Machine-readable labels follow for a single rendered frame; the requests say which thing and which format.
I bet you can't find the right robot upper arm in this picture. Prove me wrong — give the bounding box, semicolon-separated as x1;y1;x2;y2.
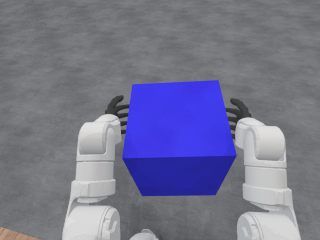
237;211;300;240

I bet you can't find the right robot forearm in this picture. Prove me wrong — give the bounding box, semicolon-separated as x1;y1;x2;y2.
235;117;301;240

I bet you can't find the robot left hand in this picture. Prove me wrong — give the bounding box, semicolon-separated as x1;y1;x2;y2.
105;95;130;135

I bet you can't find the robot right hand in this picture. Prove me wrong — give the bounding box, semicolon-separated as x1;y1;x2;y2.
225;98;252;139

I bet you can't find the carton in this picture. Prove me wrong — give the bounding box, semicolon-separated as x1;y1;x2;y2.
122;80;237;196

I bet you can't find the left robot forearm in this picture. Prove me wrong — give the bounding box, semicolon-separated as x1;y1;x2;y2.
62;114;122;240

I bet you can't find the left robot shin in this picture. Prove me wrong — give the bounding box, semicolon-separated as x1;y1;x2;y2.
141;229;155;236

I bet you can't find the left robot upper arm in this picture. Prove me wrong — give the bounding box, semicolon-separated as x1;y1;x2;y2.
63;205;121;240

